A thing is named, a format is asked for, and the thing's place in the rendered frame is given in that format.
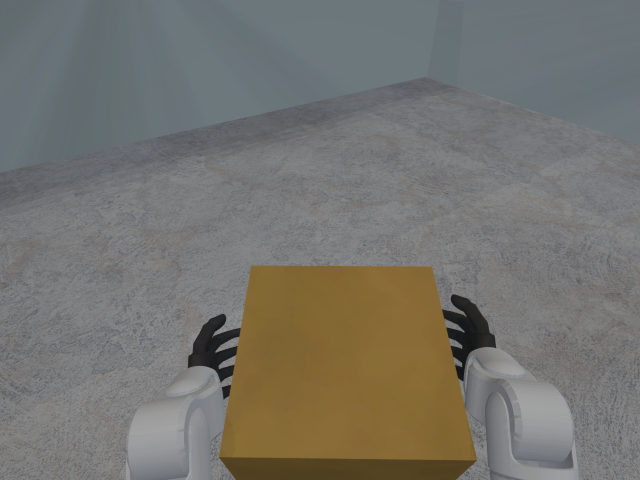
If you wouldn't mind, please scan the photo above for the robot left hand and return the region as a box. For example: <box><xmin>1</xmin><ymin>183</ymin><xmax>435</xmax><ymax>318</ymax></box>
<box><xmin>188</xmin><ymin>314</ymin><xmax>241</xmax><ymax>400</ymax></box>

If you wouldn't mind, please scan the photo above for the robot right hand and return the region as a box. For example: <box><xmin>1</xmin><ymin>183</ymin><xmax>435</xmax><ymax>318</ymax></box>
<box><xmin>442</xmin><ymin>294</ymin><xmax>496</xmax><ymax>382</ymax></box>

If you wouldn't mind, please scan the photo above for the left robot forearm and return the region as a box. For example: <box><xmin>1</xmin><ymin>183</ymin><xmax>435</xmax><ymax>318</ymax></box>
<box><xmin>125</xmin><ymin>366</ymin><xmax>225</xmax><ymax>480</ymax></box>

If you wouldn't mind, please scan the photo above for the carton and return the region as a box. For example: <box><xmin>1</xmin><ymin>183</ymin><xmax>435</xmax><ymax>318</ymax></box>
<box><xmin>219</xmin><ymin>266</ymin><xmax>477</xmax><ymax>480</ymax></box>

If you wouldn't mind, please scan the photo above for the right robot forearm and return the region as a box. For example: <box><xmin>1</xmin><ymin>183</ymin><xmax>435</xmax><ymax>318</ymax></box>
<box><xmin>464</xmin><ymin>347</ymin><xmax>579</xmax><ymax>480</ymax></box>

